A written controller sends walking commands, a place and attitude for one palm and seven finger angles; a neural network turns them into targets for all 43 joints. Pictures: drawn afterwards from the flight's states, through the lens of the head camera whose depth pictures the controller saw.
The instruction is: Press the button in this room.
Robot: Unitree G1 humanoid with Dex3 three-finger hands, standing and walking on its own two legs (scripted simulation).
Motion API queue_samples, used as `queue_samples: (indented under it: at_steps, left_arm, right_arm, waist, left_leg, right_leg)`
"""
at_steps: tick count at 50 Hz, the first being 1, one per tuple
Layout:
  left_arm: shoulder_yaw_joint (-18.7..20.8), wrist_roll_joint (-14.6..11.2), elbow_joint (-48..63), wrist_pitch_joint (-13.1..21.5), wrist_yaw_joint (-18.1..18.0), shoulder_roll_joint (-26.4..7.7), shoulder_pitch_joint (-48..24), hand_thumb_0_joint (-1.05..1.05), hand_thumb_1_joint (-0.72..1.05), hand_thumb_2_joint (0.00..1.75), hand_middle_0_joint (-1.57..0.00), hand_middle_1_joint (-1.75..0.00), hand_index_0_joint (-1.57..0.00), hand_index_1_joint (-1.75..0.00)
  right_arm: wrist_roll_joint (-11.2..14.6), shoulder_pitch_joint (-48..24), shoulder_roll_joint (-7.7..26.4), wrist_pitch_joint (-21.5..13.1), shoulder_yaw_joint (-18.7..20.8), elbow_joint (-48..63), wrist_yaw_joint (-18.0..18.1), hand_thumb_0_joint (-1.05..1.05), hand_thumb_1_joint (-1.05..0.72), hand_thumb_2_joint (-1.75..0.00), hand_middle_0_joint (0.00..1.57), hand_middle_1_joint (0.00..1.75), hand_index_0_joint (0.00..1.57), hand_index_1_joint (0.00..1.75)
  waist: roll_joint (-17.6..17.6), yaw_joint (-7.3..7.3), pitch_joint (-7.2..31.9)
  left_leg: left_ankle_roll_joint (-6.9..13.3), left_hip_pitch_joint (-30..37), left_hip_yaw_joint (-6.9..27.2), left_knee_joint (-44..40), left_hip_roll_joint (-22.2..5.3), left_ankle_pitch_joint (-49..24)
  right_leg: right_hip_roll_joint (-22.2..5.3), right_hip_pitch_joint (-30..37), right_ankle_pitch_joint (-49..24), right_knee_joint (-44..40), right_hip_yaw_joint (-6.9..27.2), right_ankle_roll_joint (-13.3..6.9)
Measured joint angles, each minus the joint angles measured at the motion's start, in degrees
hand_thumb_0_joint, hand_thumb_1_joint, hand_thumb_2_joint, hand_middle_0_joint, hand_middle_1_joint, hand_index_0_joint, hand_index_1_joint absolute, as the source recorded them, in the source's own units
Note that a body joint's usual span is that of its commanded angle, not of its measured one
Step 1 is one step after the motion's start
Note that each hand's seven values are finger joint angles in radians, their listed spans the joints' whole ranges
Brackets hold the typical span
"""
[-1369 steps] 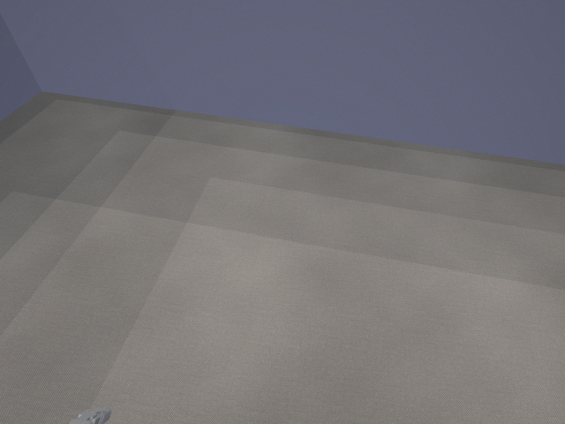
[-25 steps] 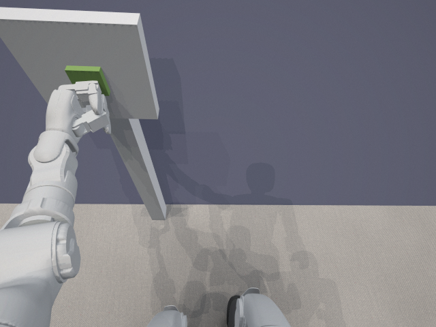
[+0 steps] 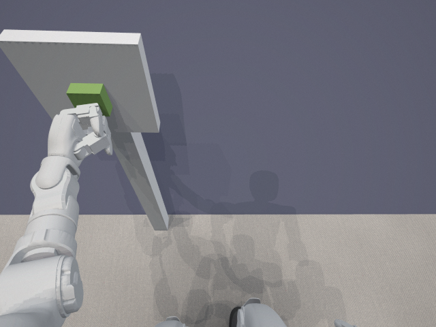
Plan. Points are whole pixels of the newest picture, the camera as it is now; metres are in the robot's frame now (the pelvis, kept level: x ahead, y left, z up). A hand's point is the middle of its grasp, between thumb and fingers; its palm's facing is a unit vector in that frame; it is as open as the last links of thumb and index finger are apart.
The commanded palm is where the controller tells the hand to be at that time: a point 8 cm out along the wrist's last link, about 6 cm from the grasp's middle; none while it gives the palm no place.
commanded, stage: pull the fist back off the button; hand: left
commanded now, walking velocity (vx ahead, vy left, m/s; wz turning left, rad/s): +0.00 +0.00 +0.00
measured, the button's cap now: (91, 99) +0.50 +0.22 +0.11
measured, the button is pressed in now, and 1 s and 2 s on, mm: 0 0 0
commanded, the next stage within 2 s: draw the hand back to the body in 0.56 s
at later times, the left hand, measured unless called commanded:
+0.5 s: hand (101, 166) +0.38 +0.19 +0.08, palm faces -0.01 -1.00 -0.02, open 3.1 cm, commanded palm +0.35 +0.24 +0.09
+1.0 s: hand (82, 185) +0.32 +0.20 +0.12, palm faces +0.01 -1.00 -0.06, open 3.1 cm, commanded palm +0.28 +0.25 +0.13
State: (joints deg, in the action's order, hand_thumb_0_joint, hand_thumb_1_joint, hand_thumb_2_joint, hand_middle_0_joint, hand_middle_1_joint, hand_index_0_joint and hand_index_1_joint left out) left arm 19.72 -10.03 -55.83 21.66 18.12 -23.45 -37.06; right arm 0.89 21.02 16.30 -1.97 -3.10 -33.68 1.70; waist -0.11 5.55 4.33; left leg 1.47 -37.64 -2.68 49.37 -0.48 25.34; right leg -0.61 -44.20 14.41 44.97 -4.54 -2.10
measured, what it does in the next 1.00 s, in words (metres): stands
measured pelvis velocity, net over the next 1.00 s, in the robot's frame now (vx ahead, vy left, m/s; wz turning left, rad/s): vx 0.04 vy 0.00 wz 0.02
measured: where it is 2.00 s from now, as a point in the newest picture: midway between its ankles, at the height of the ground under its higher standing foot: outside the picture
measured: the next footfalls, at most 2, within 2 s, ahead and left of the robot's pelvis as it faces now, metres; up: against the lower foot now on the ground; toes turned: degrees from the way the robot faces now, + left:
none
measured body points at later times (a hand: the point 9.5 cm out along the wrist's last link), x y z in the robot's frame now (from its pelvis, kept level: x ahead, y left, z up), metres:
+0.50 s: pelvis +0.04 +0.00 +0.01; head +0.10 +0.00 +0.46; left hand +0.37 +0.25 +0.08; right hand +0.19 -0.24 -0.08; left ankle -0.01 +0.10 -0.70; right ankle +0.07 -0.10 -0.70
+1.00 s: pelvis +0.04 +0.00 +0.02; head +0.05 -0.02 +0.47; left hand +0.31 +0.25 +0.12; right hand +0.20 -0.24 -0.07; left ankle -0.01 +0.10 -0.70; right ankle +0.07 -0.10 -0.70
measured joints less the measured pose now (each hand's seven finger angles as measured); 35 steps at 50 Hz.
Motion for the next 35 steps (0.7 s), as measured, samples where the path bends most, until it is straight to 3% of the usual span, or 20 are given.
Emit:
queue_samples:
  at_steps: [16,24,35]
  left_arm:
    - [-4.9,-2.5,21.2,-3.7,-2.2,6.9,18.4,0.02,0.89,0.90,-1.30,-1.50,-1.30,-1.50]
    - [-6.7,-2.9,29.4,-4.9,-3.0,8.5,25.9,0.02,0.89,0.90,-1.30,-1.50,-1.30,-1.50]
    - [-8.5,-3.1,32.1,-6.1,-2.8,8.9,27.5,0.02,0.90,0.90,-1.30,-1.50,-1.30,-1.50]
  right_arm:
    - [0.4,-3.3,-0.8,-0.9,1.0,2.1,0.0,0.01,-0.91,-0.89,0.21,0.30,0.20,0.30]
    - [0.4,-5.2,-1.3,-2.0,1.0,2.3,0.0,0.01,-0.91,-0.89,0.21,0.30,0.20,0.30]
    - [0.4,-6.4,-1.4,-3.3,0.6,1.4,0.3,0.01,-0.91,-0.89,0.21,0.30,0.20,0.30]
  waist:
    - [-1.1,-3.08,0.2]
    - [-1.3,-4.19,-0.1]
    - [-1.5,-4.91,-0.3]
  left_leg:
    - [0.0,8.0,0.2,-4.9,0.3,0.8]
    - [-0.2,10.5,0.7,-5.9,0.4,1.1]
    - [-0.3,11.5,1.6,-5.4,0.7,1.3]
  right_leg:
    - [0.0,7.2,2.0,-2.9,0.0,0.5]
    - [-0.1,9.7,2.8,-3.4,-0.5,0.5]
    - [-0.5,11.0,3.4,-2.8,-1.3,0.4]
